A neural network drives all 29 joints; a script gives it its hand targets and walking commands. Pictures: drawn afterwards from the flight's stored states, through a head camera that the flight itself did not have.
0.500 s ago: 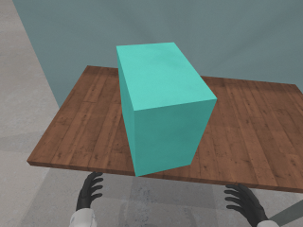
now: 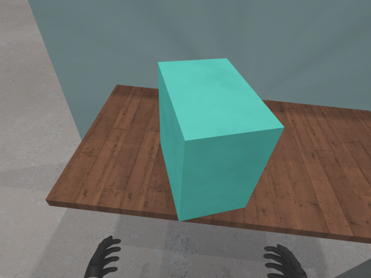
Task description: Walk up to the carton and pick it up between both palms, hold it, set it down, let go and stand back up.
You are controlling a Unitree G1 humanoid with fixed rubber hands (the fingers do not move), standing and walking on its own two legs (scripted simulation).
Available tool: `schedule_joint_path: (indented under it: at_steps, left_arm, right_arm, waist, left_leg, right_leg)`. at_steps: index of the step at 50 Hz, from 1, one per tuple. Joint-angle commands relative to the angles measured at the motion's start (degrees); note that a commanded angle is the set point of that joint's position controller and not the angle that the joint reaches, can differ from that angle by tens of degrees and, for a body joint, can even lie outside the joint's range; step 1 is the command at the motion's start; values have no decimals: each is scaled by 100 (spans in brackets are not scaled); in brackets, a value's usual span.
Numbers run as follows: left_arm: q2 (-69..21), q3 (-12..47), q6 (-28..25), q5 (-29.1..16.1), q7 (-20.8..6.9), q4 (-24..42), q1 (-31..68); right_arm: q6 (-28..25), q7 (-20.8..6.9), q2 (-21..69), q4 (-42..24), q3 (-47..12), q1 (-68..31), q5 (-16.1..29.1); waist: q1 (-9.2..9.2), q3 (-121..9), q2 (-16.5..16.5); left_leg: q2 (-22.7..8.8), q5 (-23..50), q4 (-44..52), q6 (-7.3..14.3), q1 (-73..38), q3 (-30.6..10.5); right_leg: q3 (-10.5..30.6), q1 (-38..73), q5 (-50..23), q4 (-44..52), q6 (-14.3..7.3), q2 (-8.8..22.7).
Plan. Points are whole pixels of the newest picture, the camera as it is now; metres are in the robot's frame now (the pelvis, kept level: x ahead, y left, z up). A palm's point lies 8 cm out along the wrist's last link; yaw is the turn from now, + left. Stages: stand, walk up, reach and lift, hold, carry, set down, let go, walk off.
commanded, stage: set down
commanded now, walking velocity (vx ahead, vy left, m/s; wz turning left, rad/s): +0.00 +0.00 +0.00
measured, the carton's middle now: (203, 137) +0.47 +0.00 +0.07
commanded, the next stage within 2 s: let go in 0.52 s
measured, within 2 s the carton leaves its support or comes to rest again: neither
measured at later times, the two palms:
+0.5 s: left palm out of the picture +0.15 +0.22 -0.08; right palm out of the picture +0.14 -0.23 -0.09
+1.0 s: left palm out of the picture +0.14 +0.20 -0.08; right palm out of the picture +0.15 -0.25 -0.08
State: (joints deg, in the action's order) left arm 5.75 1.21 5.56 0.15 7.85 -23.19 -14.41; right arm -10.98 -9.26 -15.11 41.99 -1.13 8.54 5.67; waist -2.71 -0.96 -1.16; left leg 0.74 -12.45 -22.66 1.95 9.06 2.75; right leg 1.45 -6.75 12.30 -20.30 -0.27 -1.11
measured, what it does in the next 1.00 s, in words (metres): stands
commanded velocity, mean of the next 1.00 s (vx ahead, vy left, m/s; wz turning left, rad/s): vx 0.00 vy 0.00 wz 0.00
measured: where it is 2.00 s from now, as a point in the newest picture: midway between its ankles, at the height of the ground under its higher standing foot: outside the picture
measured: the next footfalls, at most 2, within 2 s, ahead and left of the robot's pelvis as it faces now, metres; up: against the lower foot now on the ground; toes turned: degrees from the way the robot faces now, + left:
none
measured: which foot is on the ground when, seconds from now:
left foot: down 0.00-1.00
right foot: down 0.00-1.00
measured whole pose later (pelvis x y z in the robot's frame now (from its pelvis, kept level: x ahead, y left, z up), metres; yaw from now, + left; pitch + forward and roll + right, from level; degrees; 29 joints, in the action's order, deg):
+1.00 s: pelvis -0.01 -0.03 +0.00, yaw +1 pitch -4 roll +1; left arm 12.9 -0.2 7.9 0.0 0.4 -30.0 -10.3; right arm -10.8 -1.0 -9.9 43.6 1.1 9.0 -2.2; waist -1.3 3.6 -2.6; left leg -0.3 -11.0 -22.2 -0.5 7.1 1.3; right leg -0.1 -6.3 13.5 -23.8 -2.4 -2.2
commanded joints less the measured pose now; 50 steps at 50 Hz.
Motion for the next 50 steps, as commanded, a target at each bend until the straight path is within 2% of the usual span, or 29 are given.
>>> schedule_joint_path:
  at_steps: [1,2,3,4,5,6,7,8,10,11,12,13,14,15,16,17,18,19,26,34,38,42,50]
  left_arm:
    - [316,-17,-136,9,-39,954,752]
    - [358,-33,-81,17,-82,749,728]
    - [398,-55,-87,21,-81,888,756]
    - [367,-49,-32,6,-130,700,772]
    - [393,-42,-30,12,-129,759,798]
    - [446,-90,66,39,-226,368,699]
    - [468,-93,9,16,-213,719,800]
    - [508,-84,38,19,-248,509,831]
    - [600,-129,27,6,-289,470,841]
    - [592,-105,-38,-6,-242,730,939]
    - [673,-137,80,-8,-357,203,944]
    - [715,-166,12,19,-326,572,944]
    - [796,-176,114,11,-427,51,922]
    - [821,-203,52,3,-394,408,976]
    - [915,-206,144,-7,-484,-47,992]
    - [970,-252,101,4,-467,154,1010]
    - [958,-250,122,-3,-503,22,1014]
    - [1002,-277,73,-11,-474,234,1090]
    - [1174,-334,36,-32,-543,150,1095]
    - [1330,-405,54,-31,-675,49,1046]
    - [1328,-379,67,-9,-702,89,1048]
    - [1387,-391,68,-7,-718,114,1091]
    - [1468,-372,5,-34,-718,256,1117]
  right_arm:
    - [-150,63,-1128,-746,405,-692,1]
    - [-100,101,-1041,-603,355,-608,-17]
    - [-101,107,-1069,-683,390,-646,-14]
    - [-74,140,-983,-581,345,-610,-61]
    - [-74,148,-1041,-613,383,-636,-88]
    - [2,220,-855,-366,311,-521,-181]
    - [-61,223,-949,-615,358,-630,-151]
    - [-47,256,-875,-499,365,-617,-185]
    - [-90,310,-811,-486,337,-572,-262]
    - [-168,304,-827,-626,393,-654,-222]
    - [-90,393,-679,-322,339,-543,-377]
    - [-153,385,-787,-536,377,-607,-360]
    - [-95,474,-576,-278,324,-550,-478]
    - [-162,471,-670,-493,405,-580,-483]
    - [-113,555,-505,-283,345,-511,-572]
    - [-165,587,-546,-400,394,-540,-611]
    - [-167,628,-466,-304,413,-516,-687]
    - [-231,633,-492,-442,458,-565,-683]
    - [-333,736,-334,-428,519,-524,-836]
    - [-298,801,-244,-521,477,-461,-800]
    - [-224,810,-199,-487,441,-408,-774]
    - [-172,832,-184,-509,399,-455,-773]
    - [-202,872,-207,-581,426,-427,-769]
  waist:
    - [-22,-380,38]
    - [34,-265,41]
    - [-12,-277,115]
    - [41,-236,32]
    - [26,-278,114]
    - [70,-85,27]
    - [29,-305,95]
    - [71,-153,35]
    - [31,-207,39]
    - [33,-316,119]
    - [139,-124,-13]
    - [58,-282,99]
    - [154,-77,21]
    - [72,-228,55]
    - [158,-50,-50]
    - [105,-154,39]
    - [180,-76,37]
    - [115,-191,78]
    - [164,-243,136]
    - [165,-111,27]
    - [201,-30,63]
    - [164,27,26]
    - [200,-136,-11]
  left_leg:
    - [-234,1270,219,-377,-1130,-301]
    - [-221,1258,192,-371,-1083,-285]
    - [-235,1300,207,-397,-1053,-289]
    - [-202,1260,209,-383,-985,-248]
    - [-241,1320,218,-400,-1084,-295]
    - [-202,1189,222,-376,-1034,-228]
    - [-200,1338,192,-407,-1138,-212]
    - [-184,1222,204,-389,-1017,-177]
    - [-187,1250,216,-387,-980,-134]
    - [-198,1362,200,-408,-1003,-135]
    - [-165,1102,233,-361,-942,-113]
    - [-195,1225,231,-378,-1058,-112]
    - [-152,1019,232,-340,-927,-65]
    - [-204,1075,258,-368,-967,-78]
    - [-171,868,267,-319,-875,-30]
    - [-191,951,282,-333,-909,-29]
    - [-189,910,296,-331,-834,-37]
    - [-215,1034,296,-347,-880,-29]
    - [-174,1115,213,-325,-804,54]
    - [-135,917,236,-267,-734,66]
    - [-115,796,278,-273,-732,70]
    - [-110,642,277,-270,-767,88]
    - [-76,692,232,-269,-813,76]
  right_leg:
    - [-167,-987,-548,354,-300,-58]
    - [-133,-949,-609,354,-306,-30]
    - [-172,-920,-607,311,-298,-37]
    - [-165,-844,-640,333,-298,-27]
    - [-172,-890,-664,274,-303,-33]
    - [-108,-852,-702,338,-286,30]
    - [-167,-811,-703,293,-291,-12]
    - [-126,-800,-710,286,-286,18]
    - [-164,-690,-751,243,-259,25]
    - [-231,-655,-737,192,-264,-2]
    - [-161,-650,-662,224,-245,52]
    - [-227,-641,-650,211,-238,33]
    - [-155,-613,-643,234,-224,100]
    - [-231,-594,-574,194,-214,57]
    - [-167,-566,-553,210,-212,112]
    - [-217,-480,-595,180,-193,86]
    - [-239,-453,-573,156,-191,84]
    - [-300,-408,-591,109,-173,64]
    - [-316,-363,-666,63,-132,78]
    - [-294,-445,-592,107,-50,84]
    - [-246,-498,-469,190,-39,141]
    - [-152,-608,-217,299,-8,210]
    - [-77,-605,-277,323,46,252]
